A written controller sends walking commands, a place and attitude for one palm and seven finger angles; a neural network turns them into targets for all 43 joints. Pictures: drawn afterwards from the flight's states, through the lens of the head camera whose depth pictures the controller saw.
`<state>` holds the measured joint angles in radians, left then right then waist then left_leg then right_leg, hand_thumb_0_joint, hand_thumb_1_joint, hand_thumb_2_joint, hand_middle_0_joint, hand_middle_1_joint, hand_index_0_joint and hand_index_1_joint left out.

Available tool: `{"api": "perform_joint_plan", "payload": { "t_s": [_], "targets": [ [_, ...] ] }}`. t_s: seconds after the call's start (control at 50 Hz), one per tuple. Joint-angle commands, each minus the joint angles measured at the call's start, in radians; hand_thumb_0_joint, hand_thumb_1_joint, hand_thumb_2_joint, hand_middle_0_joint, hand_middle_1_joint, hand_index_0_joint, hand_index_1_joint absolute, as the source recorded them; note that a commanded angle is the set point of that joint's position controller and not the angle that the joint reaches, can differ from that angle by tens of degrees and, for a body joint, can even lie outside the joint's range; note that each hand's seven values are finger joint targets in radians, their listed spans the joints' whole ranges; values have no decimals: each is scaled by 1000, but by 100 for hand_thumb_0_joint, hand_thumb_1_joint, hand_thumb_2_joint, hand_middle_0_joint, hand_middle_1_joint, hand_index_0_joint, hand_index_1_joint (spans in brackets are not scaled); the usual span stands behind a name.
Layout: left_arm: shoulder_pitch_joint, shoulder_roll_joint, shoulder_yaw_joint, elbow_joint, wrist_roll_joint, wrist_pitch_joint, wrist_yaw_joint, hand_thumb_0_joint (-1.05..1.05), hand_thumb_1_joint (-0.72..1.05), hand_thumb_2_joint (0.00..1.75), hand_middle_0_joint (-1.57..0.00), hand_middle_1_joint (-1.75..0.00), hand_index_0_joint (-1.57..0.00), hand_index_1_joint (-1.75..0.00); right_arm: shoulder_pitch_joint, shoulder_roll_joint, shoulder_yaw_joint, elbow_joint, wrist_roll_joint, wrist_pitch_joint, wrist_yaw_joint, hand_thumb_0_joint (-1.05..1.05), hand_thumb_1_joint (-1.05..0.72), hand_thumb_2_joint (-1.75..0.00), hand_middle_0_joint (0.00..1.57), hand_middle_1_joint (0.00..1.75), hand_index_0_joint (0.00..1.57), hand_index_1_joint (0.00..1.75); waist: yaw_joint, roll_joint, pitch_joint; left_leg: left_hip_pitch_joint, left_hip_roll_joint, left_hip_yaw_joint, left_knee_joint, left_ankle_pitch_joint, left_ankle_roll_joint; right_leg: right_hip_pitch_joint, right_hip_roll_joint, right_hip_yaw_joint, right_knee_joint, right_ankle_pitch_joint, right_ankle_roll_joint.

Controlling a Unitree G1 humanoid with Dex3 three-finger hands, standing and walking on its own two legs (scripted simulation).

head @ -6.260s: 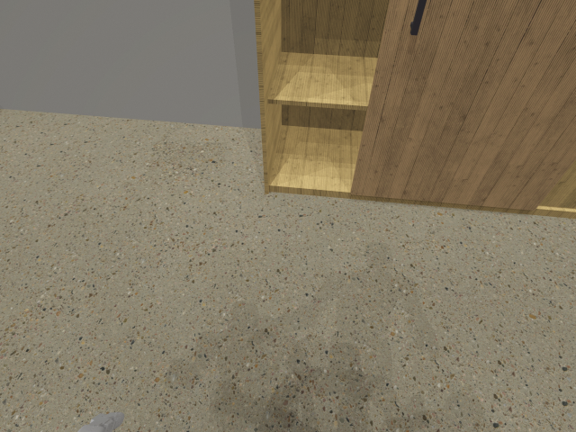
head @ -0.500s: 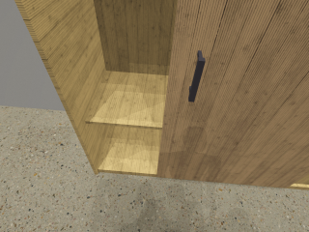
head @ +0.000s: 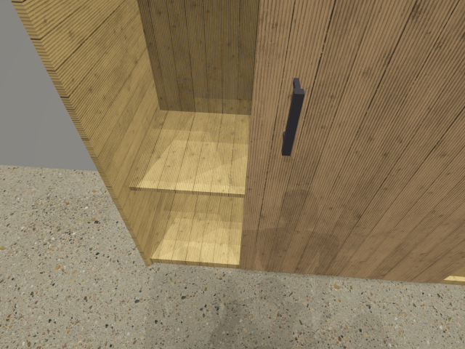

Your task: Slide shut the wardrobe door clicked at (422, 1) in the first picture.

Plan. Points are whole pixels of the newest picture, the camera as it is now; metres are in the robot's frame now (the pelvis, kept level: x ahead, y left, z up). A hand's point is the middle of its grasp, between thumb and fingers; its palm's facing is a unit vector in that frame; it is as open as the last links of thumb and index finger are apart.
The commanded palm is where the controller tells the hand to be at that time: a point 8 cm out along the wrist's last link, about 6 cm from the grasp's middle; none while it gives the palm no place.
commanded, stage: come to a stop and stand still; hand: right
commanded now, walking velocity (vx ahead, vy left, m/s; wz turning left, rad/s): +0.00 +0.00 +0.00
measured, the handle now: (291, 118) +0.53 -0.09 +0.12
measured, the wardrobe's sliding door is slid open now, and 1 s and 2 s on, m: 0.40 0.40 0.40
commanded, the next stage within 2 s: look again from close up in 0.54 s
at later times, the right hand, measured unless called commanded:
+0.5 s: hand out of the picture +0.01 -0.16 -0.18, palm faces +0.02 +0.99 -0.16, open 7.4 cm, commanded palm none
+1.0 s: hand out of the picture +0.02 -0.16 -0.17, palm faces +0.03 +0.98 -0.17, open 7.4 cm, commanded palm none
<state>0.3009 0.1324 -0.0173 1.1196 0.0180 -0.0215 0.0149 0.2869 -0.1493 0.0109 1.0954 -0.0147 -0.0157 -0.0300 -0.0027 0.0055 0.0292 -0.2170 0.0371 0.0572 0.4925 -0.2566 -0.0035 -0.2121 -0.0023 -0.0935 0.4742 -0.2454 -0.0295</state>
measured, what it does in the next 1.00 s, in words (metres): stands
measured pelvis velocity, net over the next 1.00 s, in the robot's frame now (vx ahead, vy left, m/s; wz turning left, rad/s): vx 0.04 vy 0.00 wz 0.00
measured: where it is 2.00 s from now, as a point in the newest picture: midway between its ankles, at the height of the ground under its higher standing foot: outside the picture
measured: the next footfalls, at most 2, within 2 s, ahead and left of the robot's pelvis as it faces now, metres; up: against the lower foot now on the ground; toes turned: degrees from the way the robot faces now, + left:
none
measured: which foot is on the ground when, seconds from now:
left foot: down 0.00-1.00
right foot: down 0.00-1.00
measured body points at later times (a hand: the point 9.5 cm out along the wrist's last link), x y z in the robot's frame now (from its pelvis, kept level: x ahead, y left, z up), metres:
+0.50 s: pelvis +0.02 +0.00 +0.00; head +0.03 -0.01 +0.45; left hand +0.02 +0.22 -0.16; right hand +0.01 -0.22 -0.16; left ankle +0.01 +0.12 -0.74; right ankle +0.01 -0.10 -0.74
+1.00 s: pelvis +0.04 +0.00 +0.00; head +0.05 +0.00 +0.45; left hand +0.02 +0.21 -0.16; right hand +0.02 -0.21 -0.16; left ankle +0.01 +0.12 -0.74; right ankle +0.01 -0.10 -0.74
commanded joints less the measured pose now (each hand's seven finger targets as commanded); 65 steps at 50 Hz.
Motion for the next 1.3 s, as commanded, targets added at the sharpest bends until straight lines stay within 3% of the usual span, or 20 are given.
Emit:
{"api": "perform_joint_plan", "payload": {
  "t_s": [0.0,0.02,0.14,0.2,0.32,0.4,0.52,0.74,1.0,1.04,1.28],
  "targets": [
    [38,98,16,-27,-6,-18,8,0,90,90,-20,-30,-20,-30,70,-91,-16,-19,2,-16,-6,0,-90,-90,20,30,20,30,-3,-11,19,-3,74,-91,-95,83,35,-21,-105,110,-118,83,-10],
    [40,93,15,-22,-6,-17,9,0,90,90,-20,-30,-20,-30,69,-91,-15,-17,1,-17,-6,0,-90,-90,20,30,20,30,-4,10,26,5,72,-88,-101,85,35,-27,-106,112,-117,78,-11],
    [28,96,17,-14,-7,-16,11,0,90,90,-20,-30,-20,-30,72,-83,-15,-9,0,-14,-7,0,-90,-90,20,30,20,30,-2,-8,45,-7,72,-92,-104,94,33,-17,-107,107,-124,90,-9],
    [30,100,17,-12,-6,-19,13,0,90,90,-20,-30,-20,-30,77,-82,-15,-3,1,-15,-7,0,-90,-90,20,30,20,30,-1,-13,18,6,72,-90,-100,125,32,11,-110,108,-122,128,-11],
    [29,97,18,-7,-7,-18,15,0,90,90,-20,-30,-20,-30,76,-82,-17,1,-1,-15,-8,0,-90,-90,20,30,20,30,0,7,28,16,73,-84,-105,141,31,15,-113,104,-121,138,-12],
    [29,102,18,-6,-6,-21,17,0,90,90,-20,-30,-20,-30,80,-78,-17,4,1,-14,-8,0,-90,-90,20,30,20,30,-1,-15,11,20,73,-84,-98,168,31,40,-115,103,-123,184,-13],
    [31,99,16,0,-7,-18,18,0,90,90,-20,-30,-20,-30,79,-82,-17,6,0,-14,-9,0,-90,-90,20,30,20,30,-4,9,33,27,74,-79,-106,167,31,31,-115,101,-124,172,-14],
    [37,96,15,6,-6,-18,18,0,90,90,-20,-30,-20,-30,80,-79,-19,6,1,-12,-9,0,-90,-90,20,30,20,30,-5,1,45,28,74,-83,-110,163,32,28,-111,100,-133,169,-12],
    [53,89,16,13,-5,-21,22,0,90,90,-20,-30,-20,-30,94,-74,-21,11,3,-16,-11,0,-90,-90,20,30,20,30,-3,-7,8,45,75,-81,-102,225,35,67,-112,96,-120,232,-11],
    [50,87,15,14,-7,-19,22,0,90,90,-20,-30,-20,-30,93,-74,-20,12,2,-15,-12,0,-90,-90,20,30,20,30,-4,6,35,39,77,-81,-108,220,35,48,-112,95,-123,212,-10],
    [55,83,15,18,-6,-20,25,0,90,90,-20,-30,-20,-30,103,-71,-21,17,2,-17,-13,0,-90,-90,20,30,20,30,-4,-2,20,50,77,-84,-111,247,38,70,-113,94,-122,234,-7]
  ]
}}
